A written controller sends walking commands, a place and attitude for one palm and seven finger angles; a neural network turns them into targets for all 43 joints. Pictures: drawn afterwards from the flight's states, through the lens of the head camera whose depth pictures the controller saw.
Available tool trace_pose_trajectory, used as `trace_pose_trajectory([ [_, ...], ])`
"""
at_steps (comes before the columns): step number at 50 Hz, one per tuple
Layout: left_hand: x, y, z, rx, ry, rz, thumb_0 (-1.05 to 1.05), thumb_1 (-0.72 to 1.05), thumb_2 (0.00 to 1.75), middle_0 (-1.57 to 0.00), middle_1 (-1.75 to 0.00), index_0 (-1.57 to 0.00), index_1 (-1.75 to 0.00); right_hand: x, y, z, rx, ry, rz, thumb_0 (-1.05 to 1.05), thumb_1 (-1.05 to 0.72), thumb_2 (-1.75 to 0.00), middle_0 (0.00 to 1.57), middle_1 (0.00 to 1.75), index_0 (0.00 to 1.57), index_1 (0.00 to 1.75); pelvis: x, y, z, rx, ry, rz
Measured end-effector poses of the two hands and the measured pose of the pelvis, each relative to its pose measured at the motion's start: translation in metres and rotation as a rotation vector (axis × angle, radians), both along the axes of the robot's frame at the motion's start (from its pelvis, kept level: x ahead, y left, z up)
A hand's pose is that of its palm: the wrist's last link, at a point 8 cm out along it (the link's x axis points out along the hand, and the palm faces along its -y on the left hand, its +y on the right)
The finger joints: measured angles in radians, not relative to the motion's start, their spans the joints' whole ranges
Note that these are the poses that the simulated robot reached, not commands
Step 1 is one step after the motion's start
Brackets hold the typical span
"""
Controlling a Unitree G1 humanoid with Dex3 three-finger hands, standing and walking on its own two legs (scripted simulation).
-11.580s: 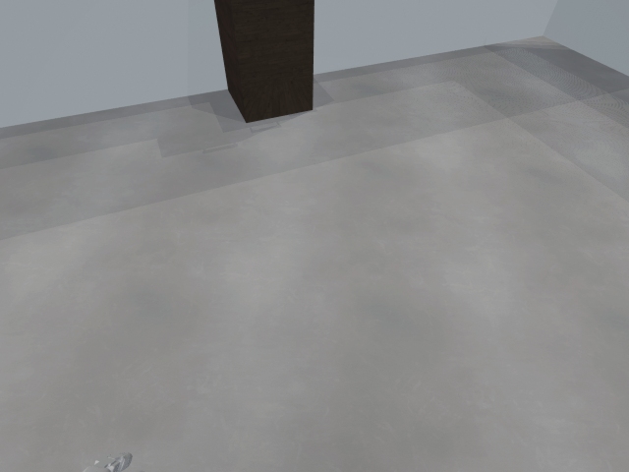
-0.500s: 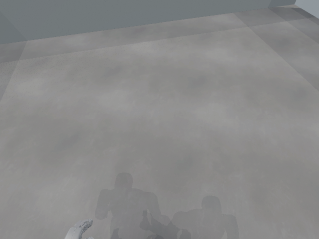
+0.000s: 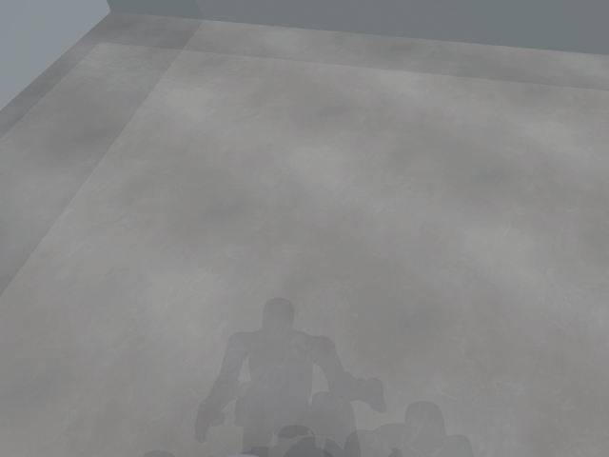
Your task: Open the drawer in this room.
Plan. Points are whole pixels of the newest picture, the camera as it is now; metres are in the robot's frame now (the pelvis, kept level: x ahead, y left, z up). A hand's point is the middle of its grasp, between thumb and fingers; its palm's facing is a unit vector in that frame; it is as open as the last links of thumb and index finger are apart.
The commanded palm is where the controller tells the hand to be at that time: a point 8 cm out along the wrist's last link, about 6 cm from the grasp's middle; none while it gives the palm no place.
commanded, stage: turn or walk to find it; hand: left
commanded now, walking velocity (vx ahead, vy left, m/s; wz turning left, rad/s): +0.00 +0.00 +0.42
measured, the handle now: out of the picture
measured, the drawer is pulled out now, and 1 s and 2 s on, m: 0.00 0.00 0.00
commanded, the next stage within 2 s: none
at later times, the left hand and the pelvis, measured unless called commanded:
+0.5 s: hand out of the picture +0.06 +0.23 -0.15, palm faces +0.18 -0.95 -0.25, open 7.4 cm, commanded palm none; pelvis -0.02 +0.01 +0.01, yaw +11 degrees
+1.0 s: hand out of the picture -0.09 +0.17 -0.16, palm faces +0.45 -0.85 -0.26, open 7.3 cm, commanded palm none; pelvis -0.03 -0.02 +0.01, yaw +26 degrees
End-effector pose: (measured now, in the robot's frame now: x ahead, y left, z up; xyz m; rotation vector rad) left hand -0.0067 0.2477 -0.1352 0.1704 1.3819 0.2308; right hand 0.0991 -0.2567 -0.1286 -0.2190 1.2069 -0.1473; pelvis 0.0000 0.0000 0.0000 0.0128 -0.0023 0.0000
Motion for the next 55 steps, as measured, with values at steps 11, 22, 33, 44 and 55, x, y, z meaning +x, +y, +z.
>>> trace_pose_trajectory([
  [11,-0.008,0.048,-0.004,-0.019,-0.028,0.085,0.01,0.91,0.9,-0.2,-0.3,-0.2,-0.3,0.022,0.059,0.026,-0.024,-0.076,0.115,0.0,-0.91,-0.9,0.2,0.3,0.2,0.3,-0.008,0.034,0.009,-0.047,-0.01,0.083],
  [22,0.043,0.044,0.014,0.017,-0.195,0.067,0.01,0.91,0.9,-0.2,-0.3,-0.2,-0.3,-0.038,0.05,0.008,0.012,0.063,0.085,0.0,-0.91,-0.9,0.21,0.3,0.2,0.3,-0.017,0.025,0.01,-0.032,0.001,0.162],
  [33,0.04,-0.01,0.032,0.076,-0.277,0.092,0.01,0.91,0.9,-0.2,-0.3,-0.2,-0.3,-0.07,-0.005,-0.026,0.05,0.199,0.103,0.0,-0.91,-0.9,0.2,0.3,0.2,0.3,-0.025,-0.02,0.001,0.009,0.011,0.266],
  [44,-0.047,-0.04,0.028,0.061,-0.164,0.295,0.01,0.91,0.9,-0.2,-0.3,-0.2,-0.3,-0.024,-0.014,-0.018,0.023,0.193,0.254,0.0,-0.91,-0.9,0.2,0.3,0.2,0.3,-0.026,-0.032,0.008,0.026,0.0,0.391],
  [55,-0.163,-0.031,-0.009,-0.006,-0.007,0.497,0.01,0.91,0.9,-0.2,-0.3,-0.2,-0.3,0.06,0.073,-0.001,-0.018,-0.002,0.496,0.0,-0.91,-0.9,0.2,0.3,0.2,0.3,-0.047,-0.001,-0.006,-0.016,-0.003,0.5],
])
